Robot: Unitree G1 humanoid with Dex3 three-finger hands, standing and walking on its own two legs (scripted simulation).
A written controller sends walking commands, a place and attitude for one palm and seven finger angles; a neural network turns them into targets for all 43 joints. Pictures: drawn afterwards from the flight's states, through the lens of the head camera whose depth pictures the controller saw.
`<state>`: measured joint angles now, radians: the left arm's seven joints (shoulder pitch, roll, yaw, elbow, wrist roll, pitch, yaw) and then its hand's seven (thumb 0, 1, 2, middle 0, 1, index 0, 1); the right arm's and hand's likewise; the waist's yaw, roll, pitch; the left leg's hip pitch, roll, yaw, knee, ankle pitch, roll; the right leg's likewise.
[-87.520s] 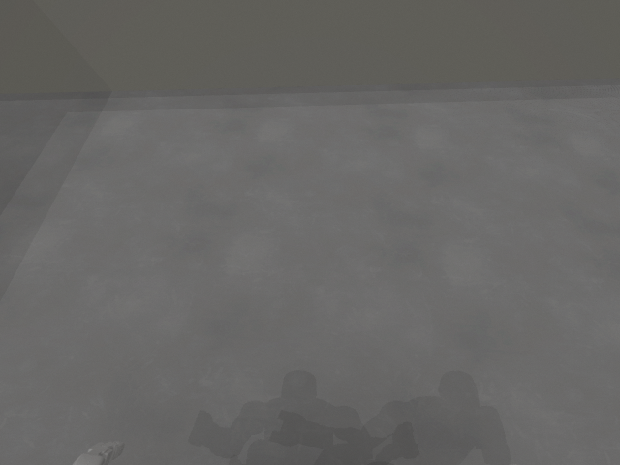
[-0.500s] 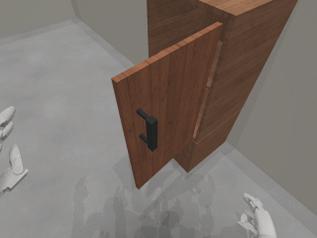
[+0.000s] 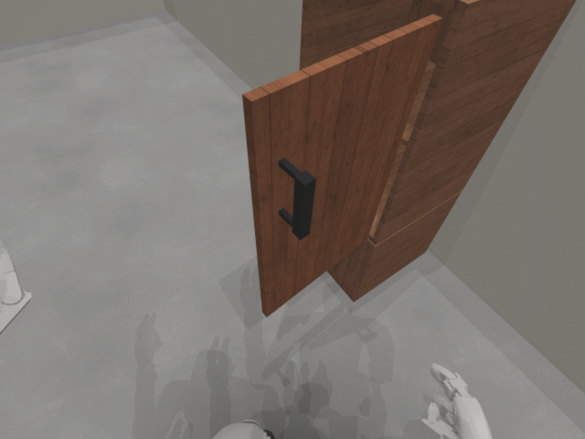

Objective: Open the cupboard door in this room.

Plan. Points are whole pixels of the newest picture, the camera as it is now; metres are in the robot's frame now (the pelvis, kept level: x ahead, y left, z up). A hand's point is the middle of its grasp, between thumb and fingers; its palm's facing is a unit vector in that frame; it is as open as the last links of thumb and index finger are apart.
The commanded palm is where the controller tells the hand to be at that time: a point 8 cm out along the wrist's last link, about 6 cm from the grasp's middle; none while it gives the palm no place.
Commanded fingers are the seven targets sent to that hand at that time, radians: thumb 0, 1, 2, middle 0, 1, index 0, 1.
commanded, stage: step back with the hand held close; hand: left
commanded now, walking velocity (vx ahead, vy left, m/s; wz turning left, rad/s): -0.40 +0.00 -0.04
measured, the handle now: (294, 199) +0.43 +0.04 +0.08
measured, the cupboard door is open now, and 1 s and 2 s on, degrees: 95 95 95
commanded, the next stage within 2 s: stop stepping back and stand still in 0.38 s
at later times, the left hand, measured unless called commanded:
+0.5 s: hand out of the picture +0.11 +0.25 +0.18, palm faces +0.33 -0.83 -0.46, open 7.4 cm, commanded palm +0.05 +0.29 +0.19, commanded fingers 0.00 0.90 0.90 -0.20 -0.30 -0.20 -0.30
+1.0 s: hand out of the picture +0.00 +0.25 +0.18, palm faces +0.37 -0.81 -0.46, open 7.4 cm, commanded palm -0.06 +0.29 +0.19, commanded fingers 0.00 0.90 0.90 -0.20 -0.30 -0.20 -0.30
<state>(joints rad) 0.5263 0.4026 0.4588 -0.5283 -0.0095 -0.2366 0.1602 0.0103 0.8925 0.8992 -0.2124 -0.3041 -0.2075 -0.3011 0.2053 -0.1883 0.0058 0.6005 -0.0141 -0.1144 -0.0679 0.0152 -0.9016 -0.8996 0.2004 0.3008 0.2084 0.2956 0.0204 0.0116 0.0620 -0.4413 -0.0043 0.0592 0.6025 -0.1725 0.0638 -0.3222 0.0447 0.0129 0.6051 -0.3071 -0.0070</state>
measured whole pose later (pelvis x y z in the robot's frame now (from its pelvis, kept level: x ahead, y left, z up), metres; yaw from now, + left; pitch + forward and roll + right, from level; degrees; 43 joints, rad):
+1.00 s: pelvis -0.21 +0.00 +0.01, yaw -3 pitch -2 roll +0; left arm 0.56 0.43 0.42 -0.48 -0.02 -0.20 0.16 0.01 0.89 0.90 -0.21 -0.30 -0.21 -0.30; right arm 0.26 -0.21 -0.01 0.65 -0.01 -0.16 -0.08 0.02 -0.91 -0.90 0.20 0.30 0.20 0.29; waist -0.03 -0.04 -0.01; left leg -0.27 -0.01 0.09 0.51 -0.21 0.05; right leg -0.25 -0.01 -0.06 0.69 -0.46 0.00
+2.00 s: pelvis -0.22 +0.01 +0.01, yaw +1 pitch -1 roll -1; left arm 0.26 0.20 0.02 1.01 0.01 0.02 0.02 -0.04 1.00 0.90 -0.21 -0.30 -0.20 -0.30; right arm 0.25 -0.17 0.00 1.05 -0.03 0.04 -0.02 0.01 -0.91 -0.90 0.20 0.30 0.20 0.29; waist 0.00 0.00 0.09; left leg -0.27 0.04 0.01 0.50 -0.21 -0.01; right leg -0.18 0.00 -0.13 0.47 -0.27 -0.04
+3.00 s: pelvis -0.23 +0.01 +0.02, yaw +0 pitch -2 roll +0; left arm 0.26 0.16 0.02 1.14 0.01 0.00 0.03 0.00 0.91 0.90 -0.20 -0.30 -0.20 -0.30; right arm 0.26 -0.15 -0.01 1.14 -0.03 0.01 -0.03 0.01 -0.91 -0.90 0.20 0.30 0.20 0.29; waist -0.01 0.03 0.07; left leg -0.21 0.02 0.04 0.41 -0.17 0.00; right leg -0.15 -0.01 -0.10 0.42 -0.24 -0.03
